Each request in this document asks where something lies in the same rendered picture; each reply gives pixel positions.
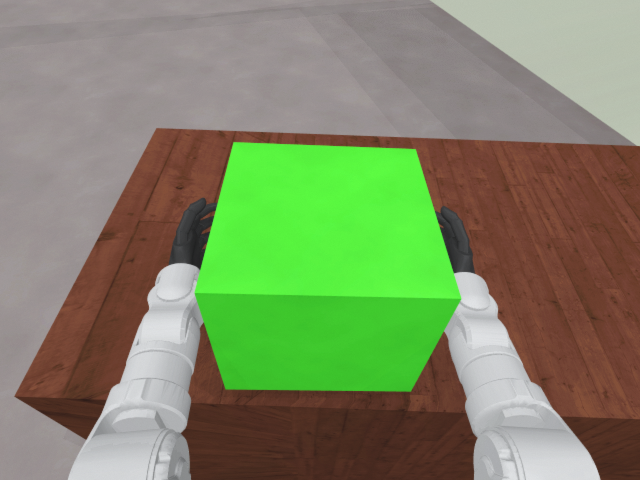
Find left robot upper arm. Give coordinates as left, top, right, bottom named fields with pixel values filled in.
left=71, top=428, right=191, bottom=480

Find robot right forearm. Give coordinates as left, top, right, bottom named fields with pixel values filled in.
left=444, top=272, right=600, bottom=480

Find carton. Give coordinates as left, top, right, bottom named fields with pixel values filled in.
left=194, top=142, right=461, bottom=392

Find right robot upper arm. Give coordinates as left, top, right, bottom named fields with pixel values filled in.
left=473, top=426, right=599, bottom=480

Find right robot hand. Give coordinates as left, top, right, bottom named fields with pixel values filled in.
left=435, top=206, right=475, bottom=274

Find pedestal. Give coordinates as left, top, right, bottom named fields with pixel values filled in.
left=14, top=128, right=640, bottom=480

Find left robot hand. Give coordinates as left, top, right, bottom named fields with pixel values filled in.
left=168, top=198, right=218, bottom=270

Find robot left forearm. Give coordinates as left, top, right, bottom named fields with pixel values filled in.
left=68, top=263, right=204, bottom=480

